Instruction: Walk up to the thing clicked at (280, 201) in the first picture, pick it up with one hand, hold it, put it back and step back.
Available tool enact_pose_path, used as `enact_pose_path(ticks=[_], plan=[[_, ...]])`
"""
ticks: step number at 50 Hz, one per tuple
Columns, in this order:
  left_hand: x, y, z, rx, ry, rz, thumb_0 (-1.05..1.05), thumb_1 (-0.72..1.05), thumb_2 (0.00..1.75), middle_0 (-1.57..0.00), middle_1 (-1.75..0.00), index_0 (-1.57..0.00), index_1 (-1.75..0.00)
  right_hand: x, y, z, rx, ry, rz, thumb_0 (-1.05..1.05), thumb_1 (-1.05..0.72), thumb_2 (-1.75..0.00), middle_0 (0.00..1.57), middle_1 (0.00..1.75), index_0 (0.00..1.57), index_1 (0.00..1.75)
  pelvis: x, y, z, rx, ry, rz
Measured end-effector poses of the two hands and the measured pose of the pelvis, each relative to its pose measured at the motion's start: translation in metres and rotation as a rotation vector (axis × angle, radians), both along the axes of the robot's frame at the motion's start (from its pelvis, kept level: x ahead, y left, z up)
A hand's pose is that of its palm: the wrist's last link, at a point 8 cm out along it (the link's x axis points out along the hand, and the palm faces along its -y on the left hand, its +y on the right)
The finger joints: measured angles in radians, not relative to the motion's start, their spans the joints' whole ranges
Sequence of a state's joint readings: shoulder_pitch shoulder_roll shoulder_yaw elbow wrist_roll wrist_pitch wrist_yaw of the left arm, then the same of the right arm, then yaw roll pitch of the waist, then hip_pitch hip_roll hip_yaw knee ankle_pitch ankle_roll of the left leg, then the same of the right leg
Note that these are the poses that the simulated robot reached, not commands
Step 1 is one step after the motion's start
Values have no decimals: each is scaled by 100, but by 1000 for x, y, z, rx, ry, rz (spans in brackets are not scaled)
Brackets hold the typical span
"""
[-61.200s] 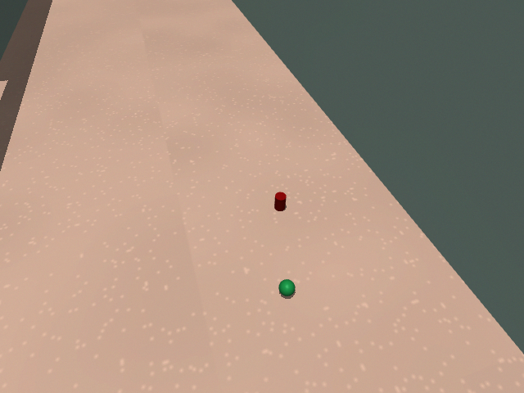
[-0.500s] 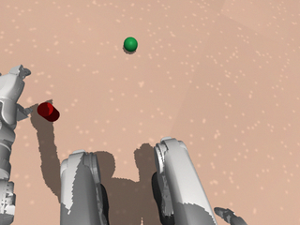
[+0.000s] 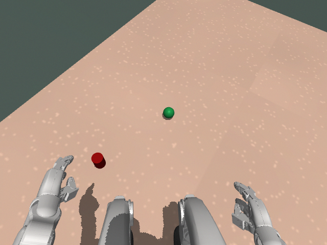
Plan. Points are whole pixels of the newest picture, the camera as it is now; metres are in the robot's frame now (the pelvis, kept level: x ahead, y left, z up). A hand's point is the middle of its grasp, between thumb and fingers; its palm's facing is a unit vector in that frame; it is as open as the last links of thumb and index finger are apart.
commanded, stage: home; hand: left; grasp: from above
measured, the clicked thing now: (98, 160) +0.51 +0.26 -0.54
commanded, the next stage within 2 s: none
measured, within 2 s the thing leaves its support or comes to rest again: neither
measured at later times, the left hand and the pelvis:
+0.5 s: hand (54, 204) +0.22 +0.19 +0.08, palm faces +0.10 -0.97 -0.21, open 7.4 cm; pelvis +0.07 +0.00 +0.13, yaw +2 degrees
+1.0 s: hand (51, 209) +0.21 +0.19 +0.08, palm faces +0.09 -0.98 -0.20, open 7.4 cm; pelvis +0.06 +0.00 +0.13, yaw +3 degrees
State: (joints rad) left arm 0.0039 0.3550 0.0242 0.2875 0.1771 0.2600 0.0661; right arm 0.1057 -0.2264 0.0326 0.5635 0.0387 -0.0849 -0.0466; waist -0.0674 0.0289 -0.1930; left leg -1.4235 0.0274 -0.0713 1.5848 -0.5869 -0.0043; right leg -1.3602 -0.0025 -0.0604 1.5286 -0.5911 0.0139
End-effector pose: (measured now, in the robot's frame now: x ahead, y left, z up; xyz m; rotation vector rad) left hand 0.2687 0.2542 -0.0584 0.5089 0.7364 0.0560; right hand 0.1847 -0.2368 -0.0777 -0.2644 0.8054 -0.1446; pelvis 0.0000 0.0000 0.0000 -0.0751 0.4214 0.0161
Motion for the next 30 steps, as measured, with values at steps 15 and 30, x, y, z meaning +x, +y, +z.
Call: enact_pose_path(ticks=[15,30], plan=[[-46,-19,114,-247,54,240,1,90,90,-21,-30,-21,-30,1,0,104,-21,-80,-79,1,-90,-90,21,30,20,30,43,-3,98,19,-150,24],[-71,-20,170,-276,28,250,1,90,90,-20,-30,-20,-30,39,3,154,-39,-250,-55,1,-90,-90,21,30,20,30,67,0,129,31,-237,34]])
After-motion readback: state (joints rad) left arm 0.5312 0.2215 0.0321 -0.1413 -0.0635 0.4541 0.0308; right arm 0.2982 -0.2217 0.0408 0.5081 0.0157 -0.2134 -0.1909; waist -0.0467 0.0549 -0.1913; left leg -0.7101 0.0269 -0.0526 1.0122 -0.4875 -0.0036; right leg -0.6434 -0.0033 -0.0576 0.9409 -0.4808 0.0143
